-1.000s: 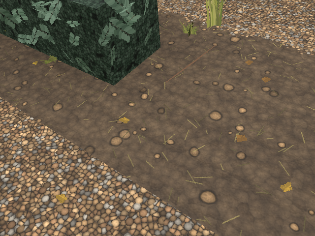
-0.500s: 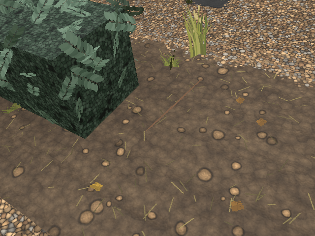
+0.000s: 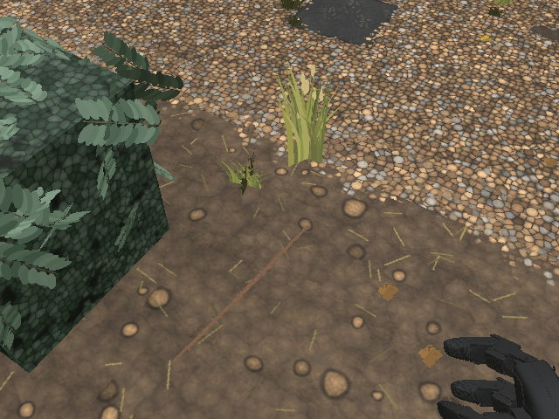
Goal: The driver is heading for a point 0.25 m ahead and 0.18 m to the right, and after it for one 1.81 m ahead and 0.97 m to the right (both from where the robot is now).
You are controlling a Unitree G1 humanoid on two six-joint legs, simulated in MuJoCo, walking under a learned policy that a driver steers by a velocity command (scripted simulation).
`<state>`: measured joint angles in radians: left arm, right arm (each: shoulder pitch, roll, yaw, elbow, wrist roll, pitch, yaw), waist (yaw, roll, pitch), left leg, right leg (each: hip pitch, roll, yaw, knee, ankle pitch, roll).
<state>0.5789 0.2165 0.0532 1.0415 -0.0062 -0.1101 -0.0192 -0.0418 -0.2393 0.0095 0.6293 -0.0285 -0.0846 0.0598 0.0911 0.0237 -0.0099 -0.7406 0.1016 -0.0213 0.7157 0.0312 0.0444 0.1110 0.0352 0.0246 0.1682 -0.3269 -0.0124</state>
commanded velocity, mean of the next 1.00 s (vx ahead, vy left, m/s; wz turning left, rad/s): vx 1.00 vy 0.00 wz -0.89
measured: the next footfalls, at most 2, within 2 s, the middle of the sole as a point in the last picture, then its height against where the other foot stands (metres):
left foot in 0.08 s outside the picture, level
right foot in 0.52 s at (365, 345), level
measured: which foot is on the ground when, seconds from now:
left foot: up 0.00-0.06, down 0.08-0.52, up 0.54-0.92, down 0.94-1.00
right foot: down 0.00-0.08, up 0.10-0.50, down 0.52-0.96, up 0.98-1.00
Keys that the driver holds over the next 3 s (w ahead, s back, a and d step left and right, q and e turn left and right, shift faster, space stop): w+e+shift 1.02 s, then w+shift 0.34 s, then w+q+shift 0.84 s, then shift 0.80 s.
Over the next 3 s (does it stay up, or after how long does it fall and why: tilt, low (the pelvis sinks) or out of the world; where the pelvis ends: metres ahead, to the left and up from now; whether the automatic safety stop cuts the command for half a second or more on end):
stays up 1.85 -1.25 0.00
